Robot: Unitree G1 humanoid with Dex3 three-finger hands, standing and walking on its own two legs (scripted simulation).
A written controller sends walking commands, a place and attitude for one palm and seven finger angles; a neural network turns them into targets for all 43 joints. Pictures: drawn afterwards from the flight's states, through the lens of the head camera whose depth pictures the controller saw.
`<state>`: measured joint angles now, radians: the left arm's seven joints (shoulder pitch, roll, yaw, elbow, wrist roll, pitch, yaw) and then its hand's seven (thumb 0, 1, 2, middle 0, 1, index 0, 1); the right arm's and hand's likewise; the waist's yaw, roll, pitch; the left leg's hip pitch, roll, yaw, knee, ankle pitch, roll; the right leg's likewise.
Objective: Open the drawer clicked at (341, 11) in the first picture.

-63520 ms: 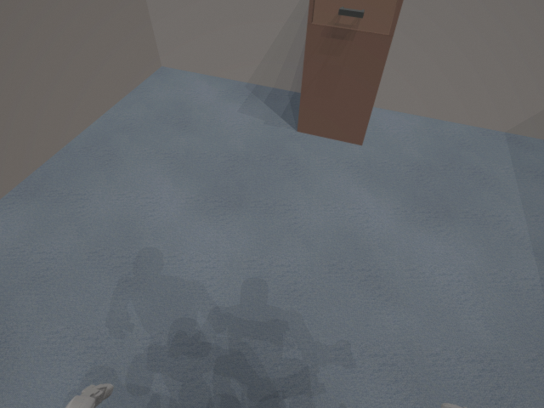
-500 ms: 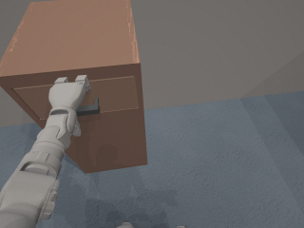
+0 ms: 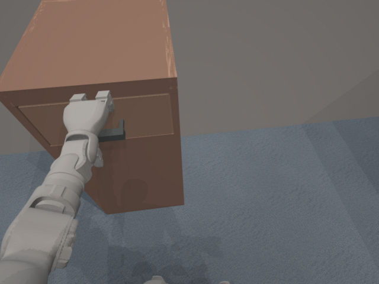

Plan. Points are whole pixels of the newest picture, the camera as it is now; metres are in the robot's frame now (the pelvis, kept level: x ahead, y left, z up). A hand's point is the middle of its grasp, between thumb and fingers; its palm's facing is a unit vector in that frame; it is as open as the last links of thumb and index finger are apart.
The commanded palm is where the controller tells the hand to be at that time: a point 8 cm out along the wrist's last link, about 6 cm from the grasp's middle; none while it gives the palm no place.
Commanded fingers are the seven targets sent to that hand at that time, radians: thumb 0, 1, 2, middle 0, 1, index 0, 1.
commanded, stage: lower the fingers behind the handle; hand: left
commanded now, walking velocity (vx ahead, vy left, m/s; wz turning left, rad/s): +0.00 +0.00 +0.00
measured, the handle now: (103, 129) +0.50 +0.23 -0.02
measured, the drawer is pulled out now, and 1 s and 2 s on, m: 0.00 0.00 0.00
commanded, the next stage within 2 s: lift the fingers back up to retry in 1.24 s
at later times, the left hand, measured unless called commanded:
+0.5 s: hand (96, 130) +0.45 +0.22 +0.04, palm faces +0.05 +0.01 -1.00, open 13.7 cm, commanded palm +0.44 +0.26 +0.03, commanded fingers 0.00 -0.50 0.30 -0.30 -1.20 -0.30 -1.20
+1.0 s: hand (96, 130) +0.46 +0.22 +0.03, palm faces +0.08 +0.02 -1.00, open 13.7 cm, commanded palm +0.44 +0.26 +0.01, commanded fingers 0.00 -0.50 0.30 -0.30 -1.20 -0.30 -1.20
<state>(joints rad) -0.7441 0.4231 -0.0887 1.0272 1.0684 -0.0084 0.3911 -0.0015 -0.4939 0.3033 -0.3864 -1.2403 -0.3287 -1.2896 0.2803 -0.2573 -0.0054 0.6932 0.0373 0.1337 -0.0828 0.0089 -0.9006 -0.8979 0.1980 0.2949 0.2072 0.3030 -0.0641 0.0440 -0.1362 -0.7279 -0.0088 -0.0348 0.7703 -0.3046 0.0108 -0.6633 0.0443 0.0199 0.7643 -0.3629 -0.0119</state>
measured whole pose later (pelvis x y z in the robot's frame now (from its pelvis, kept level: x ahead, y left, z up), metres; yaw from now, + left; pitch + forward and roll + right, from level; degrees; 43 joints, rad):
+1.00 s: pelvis -0.05 +0.02 -0.03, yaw +0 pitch +18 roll -2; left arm -0.92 0.45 -0.17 1.05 1.06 0.10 0.37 0.00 -0.50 0.30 -0.36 -1.31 -0.29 -1.35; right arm 0.27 -0.26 0.04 0.65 0.04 0.11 -0.11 0.01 -0.90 -0.90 0.20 0.30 0.21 0.30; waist -0.11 0.02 -0.14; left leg -0.96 -0.03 -0.03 0.94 -0.30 0.04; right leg -0.89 0.04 0.02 0.93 -0.36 0.01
